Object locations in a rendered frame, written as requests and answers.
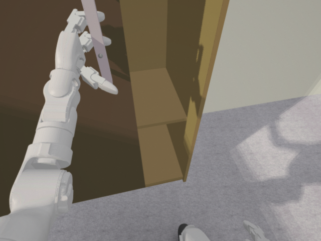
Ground right robot hand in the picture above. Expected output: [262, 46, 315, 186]
[243, 220, 270, 241]

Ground robot left upper arm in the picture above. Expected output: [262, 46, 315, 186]
[0, 169, 73, 241]

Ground handle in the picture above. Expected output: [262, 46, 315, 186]
[81, 0, 113, 84]

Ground left robot forearm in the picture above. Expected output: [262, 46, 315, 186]
[10, 69, 81, 210]

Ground right robot thigh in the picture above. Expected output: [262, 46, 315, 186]
[179, 228, 210, 241]

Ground left robot hand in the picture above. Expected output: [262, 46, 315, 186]
[55, 9, 118, 94]

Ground wardrobe door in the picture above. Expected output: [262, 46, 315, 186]
[0, 0, 145, 217]

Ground robot right shin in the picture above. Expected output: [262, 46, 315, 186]
[182, 225, 195, 232]

